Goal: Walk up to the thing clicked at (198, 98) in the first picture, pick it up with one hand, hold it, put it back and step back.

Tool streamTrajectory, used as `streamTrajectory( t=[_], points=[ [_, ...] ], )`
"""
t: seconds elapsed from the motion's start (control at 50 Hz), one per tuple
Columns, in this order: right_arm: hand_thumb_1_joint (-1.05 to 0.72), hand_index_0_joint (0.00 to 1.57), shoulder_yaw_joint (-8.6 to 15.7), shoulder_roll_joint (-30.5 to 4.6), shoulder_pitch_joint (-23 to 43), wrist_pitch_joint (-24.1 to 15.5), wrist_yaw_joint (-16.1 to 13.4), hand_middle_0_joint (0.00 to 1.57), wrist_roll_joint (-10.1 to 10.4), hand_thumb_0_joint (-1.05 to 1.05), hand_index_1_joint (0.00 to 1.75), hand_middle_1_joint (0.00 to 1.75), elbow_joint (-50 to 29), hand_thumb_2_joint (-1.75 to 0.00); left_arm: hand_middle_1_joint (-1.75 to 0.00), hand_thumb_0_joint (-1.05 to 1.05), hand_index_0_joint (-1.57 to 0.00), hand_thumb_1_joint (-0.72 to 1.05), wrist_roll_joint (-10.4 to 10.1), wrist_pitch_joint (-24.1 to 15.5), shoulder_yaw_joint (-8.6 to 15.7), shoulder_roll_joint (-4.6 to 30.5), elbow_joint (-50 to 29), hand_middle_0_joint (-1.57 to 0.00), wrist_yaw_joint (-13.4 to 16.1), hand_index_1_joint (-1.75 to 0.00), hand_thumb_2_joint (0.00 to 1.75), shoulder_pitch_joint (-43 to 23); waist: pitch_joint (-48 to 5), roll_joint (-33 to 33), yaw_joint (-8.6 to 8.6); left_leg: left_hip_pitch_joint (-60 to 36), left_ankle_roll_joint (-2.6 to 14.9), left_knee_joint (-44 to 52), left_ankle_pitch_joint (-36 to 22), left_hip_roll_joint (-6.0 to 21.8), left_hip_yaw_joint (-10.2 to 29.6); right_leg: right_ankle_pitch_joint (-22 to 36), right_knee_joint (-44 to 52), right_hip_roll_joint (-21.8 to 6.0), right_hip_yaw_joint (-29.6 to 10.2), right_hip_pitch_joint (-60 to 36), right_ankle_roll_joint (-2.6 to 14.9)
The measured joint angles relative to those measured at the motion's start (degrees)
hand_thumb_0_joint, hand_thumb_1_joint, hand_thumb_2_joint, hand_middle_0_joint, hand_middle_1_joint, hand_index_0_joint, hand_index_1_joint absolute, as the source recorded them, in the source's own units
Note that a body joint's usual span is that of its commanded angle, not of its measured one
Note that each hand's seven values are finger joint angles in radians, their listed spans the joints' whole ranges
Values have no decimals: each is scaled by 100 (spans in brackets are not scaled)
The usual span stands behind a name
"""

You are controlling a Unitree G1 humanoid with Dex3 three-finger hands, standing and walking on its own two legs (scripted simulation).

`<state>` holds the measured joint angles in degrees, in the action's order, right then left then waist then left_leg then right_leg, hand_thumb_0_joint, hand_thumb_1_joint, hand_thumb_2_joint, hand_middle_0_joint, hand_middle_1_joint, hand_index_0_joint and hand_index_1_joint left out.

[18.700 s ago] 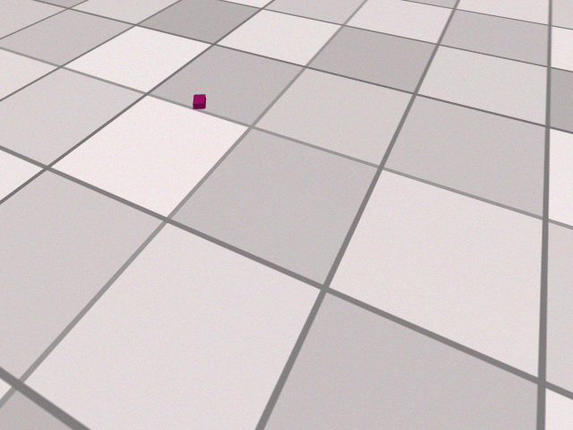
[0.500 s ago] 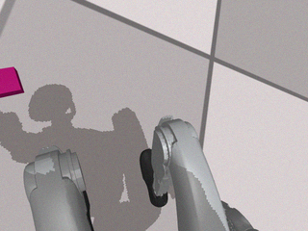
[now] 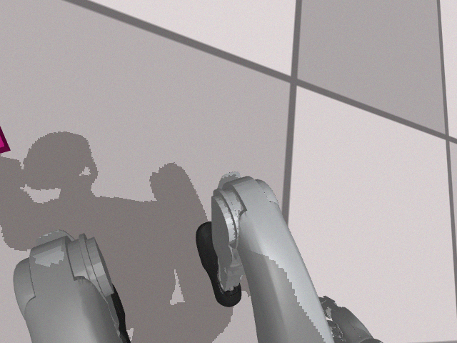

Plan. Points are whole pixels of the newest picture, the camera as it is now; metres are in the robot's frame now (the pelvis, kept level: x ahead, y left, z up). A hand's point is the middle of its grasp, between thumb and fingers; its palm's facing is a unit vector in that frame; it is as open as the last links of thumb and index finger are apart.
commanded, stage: approach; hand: left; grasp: from above
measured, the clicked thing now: out of the picture +0.51 +0.31 -0.30
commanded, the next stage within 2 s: close in in 0.26 s
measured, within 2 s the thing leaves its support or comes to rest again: neither
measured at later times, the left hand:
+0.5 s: hand out of the picture +0.50 +0.32 -0.18, palm faces -0.45 -0.10 -0.89, open 13.2 cm
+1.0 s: hand out of the picture +0.50 +0.31 -0.24, palm faces -0.45 -0.12 -0.88, open 13.6 cm
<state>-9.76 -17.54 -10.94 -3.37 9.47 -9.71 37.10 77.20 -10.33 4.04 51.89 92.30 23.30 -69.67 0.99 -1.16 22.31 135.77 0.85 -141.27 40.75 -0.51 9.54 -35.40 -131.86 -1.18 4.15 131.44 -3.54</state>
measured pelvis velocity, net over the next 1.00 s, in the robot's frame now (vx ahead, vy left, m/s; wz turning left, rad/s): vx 0.00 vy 0.00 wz -0.04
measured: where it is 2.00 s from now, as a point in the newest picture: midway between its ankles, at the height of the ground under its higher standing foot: (172, 307)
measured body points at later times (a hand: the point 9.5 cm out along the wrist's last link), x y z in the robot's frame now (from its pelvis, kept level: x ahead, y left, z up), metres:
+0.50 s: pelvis +0.00 +0.00 +0.00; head +0.26 +0.11 +0.34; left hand +0.52 +0.33 -0.13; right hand +0.03 -0.27 -0.07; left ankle +0.06 +0.12 -0.29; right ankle +0.12 -0.14 -0.29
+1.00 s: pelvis +0.00 +0.00 -0.01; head +0.29 +0.11 +0.31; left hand +0.52 +0.31 -0.19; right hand +0.00 -0.26 -0.06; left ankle +0.06 +0.12 -0.29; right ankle +0.12 -0.14 -0.29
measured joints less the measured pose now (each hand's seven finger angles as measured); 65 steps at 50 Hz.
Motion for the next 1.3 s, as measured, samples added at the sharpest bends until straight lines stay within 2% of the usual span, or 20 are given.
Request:
streamTrajectory(
  t=[0.08,0.18,0.26,0.32,0.42,0.5,0.6,0.72,0.96,1.16,1.3],
  points=[
    [-90,20,-79,-30,-127,54,7,20,68,-1,30,30,-84,-88,-85,0,-28,-29,-113,217,146,-52,-29,-26,-62,-83,82,167,47,86,64,-17,13,30,2,29,-13,19,31,24,-12,6,-24],
    [-90,20,-110,-19,-242,106,9,20,148,0,30,30,-88,-88,-87,0,-26,-33,-357,258,316,-95,-408,-25,-289,-85,84,648,136,124,-41,-67,2,57,-16,49,-26,52,45,42,-27,-14,-39],
    [-90,20,-78,13,-237,122,-15,20,137,0,30,30,-12,-88,-88,0,-25,-35,-489,115,291,-40,-633,-23,-488,-87,86,831,185,72,-186,-86,-20,58,-53,30,-34,69,20,28,-40,-24,-38],
    [-90,20,-65,11,-159,93,-46,20,93,0,30,30,38,-88,-89,0,-24,-37,-520,-43,197,88,-618,-22,-566,-88,87,725,214,-2,-248,-72,-34,29,-81,0,-17,76,-11,9,-29,-31,-41],
    [-90,20,-45,-37,4,36,-87,20,18,0,30,30,45,-89,-90,0,-23,-38,-379,-279,4,281,-456,-22,-534,-89,88,391,231,-100,-266,-12,-36,-45,-94,-38,48,72,-37,-7,31,-34,-22],
    [-90,20,-74,-79,90,35,-90,20,-21,0,30,30,-27,-89,-91,0,-22,-38,-240,-327,-85,329,-286,-21,-413,-89,89,240,224,-152,-208,-1,-18,-79,-61,-43,75,43,-36,-6,60,-56,-1],
    [-90,20,-150,-90,112,21,-73,20,-51,-1,30,30,-141,-89,-91,0,-21,-38,-106,-300,-42,322,-129,-20,-231,-90,90,270,240,-195,-108,-37,3,-83,-14,-39,93,8,-11,-1,82,-112,6],
    [-90,20,-287,-107,77,-51,-34,20,-102,-1,30,30,-231,-89,-91,0,-19,-40,-5,-255,186,432,105,-18,23,-90,90,291,340,-242,21,-40,16,-109,-13,-32,119,19,-7,14,106,-129,9],
    [-90,20,-536,-193,-19,-296,43,20,-264,-1,30,30,-296,-89,-90,0,-17,-41,70,-290,382,903,320,-17,298,-90,92,251,767,-470,203,43,45,-317,10,14,214,81,-108,101,165,-64,-65],
    [-90,20,-626,-212,25,-421,140,20,-337,0,30,30,-297,-89,-90,0,-16,-43,22,-199,484,994,366,-16,529,-91,92,364,789,-528,243,47,36,-447,138,17,347,14,-140,132,271,-96,-83],
    [-90,20,-683,-244,128,-519,216,20,-371,-1,30,30,-398,-90,-91,0,-15,-44,-3,-195,462,1073,420,-15,522,-92,93,357,873,-577,250,21,66,-481,145,15,370,13,-132,142,294,-159,-91]
  ],
)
